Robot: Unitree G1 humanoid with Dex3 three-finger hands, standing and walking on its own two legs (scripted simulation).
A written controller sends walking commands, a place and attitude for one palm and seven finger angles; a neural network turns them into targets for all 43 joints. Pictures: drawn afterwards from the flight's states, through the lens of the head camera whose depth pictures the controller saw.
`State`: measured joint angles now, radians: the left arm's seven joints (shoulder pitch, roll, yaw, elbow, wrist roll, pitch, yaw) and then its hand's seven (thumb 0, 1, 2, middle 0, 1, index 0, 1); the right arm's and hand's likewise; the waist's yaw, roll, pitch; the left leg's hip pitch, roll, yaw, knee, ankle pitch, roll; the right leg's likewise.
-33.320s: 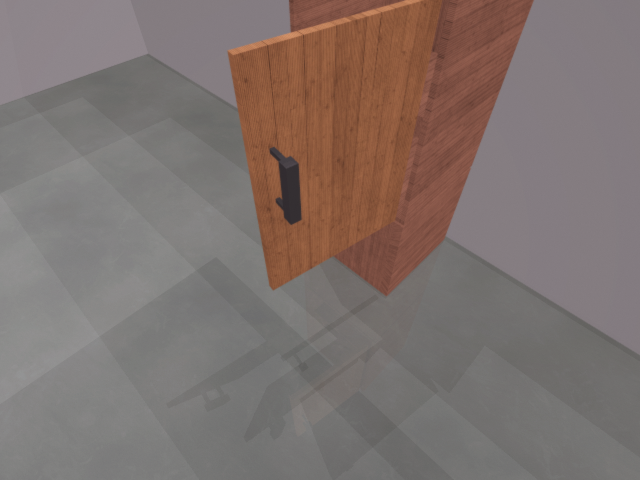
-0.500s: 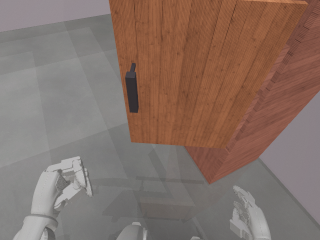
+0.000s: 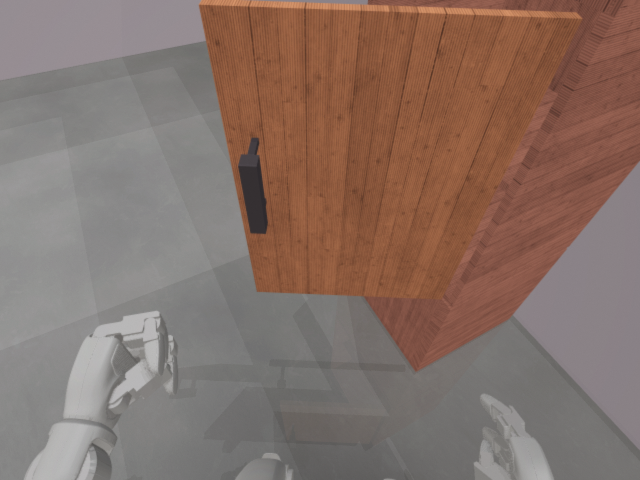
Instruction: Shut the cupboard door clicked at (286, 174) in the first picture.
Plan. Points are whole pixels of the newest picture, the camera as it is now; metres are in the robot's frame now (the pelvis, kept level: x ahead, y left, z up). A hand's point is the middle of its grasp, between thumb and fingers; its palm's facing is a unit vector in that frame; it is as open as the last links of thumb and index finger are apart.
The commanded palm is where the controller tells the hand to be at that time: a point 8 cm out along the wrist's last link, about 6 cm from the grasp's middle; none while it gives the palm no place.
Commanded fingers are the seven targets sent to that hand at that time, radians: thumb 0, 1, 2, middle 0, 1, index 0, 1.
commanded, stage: raise the hand and make a fist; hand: left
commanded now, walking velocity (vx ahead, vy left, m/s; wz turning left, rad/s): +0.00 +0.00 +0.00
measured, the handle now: (256, 186) +0.51 +0.14 +0.07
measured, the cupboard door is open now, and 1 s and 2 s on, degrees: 60 60 59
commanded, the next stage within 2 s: bring the fist close to the handle in 0.14 s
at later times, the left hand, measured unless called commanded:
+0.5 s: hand (198, 332) +0.27 +0.16 +0.07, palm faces -0.03 -1.00 -0.01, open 3.1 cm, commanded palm +0.25 +0.21 +0.07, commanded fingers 0.00 0.90 0.90 -1.30 -1.50 -1.30 -1.50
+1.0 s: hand (249, 265) +0.36 +0.12 +0.07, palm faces -0.02 -1.00 -0.01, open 3.1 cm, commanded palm +0.34 +0.17 +0.07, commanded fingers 0.00 0.90 0.90 -1.30 -1.50 -1.30 -1.50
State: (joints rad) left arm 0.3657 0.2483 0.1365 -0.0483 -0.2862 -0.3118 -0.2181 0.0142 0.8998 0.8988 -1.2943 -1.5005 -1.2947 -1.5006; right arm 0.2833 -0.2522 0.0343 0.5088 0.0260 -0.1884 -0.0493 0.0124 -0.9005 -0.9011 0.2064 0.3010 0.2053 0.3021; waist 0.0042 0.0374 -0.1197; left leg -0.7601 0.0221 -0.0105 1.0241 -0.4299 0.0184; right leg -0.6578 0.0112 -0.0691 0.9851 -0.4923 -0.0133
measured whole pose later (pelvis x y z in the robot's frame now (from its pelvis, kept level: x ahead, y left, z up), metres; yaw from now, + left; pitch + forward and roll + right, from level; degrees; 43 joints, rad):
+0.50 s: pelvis +0.00 -0.01 -0.01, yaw +0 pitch +11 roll -2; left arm 0.16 0.23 0.10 0.06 -0.27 -0.28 -0.20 0.01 0.90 0.90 -1.30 -1.50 -1.30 -1.50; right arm 0.25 -0.25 0.04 0.54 0.03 -0.19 -0.05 0.01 -0.90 -0.90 0.21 0.30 0.21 0.30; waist 0.01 0.05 -0.12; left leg -0.80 0.02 -0.02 1.05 -0.44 0.01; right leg -0.70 0.01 -0.08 1.02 -0.51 -0.02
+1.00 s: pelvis +0.00 -0.01 +0.00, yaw -1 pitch +11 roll -1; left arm -0.23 0.17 0.06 0.42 -0.17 -0.29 -0.04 0.01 0.90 0.90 -1.30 -1.50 -1.30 -1.50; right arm 0.26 -0.24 0.03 0.60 0.02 -0.11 -0.02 0.01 -0.90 -0.90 0.21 0.30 0.20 0.30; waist -0.03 0.03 -0.11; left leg -0.78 0.02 0.02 0.99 -0.41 0.01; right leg -0.70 0.01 -0.04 0.99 -0.49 -0.02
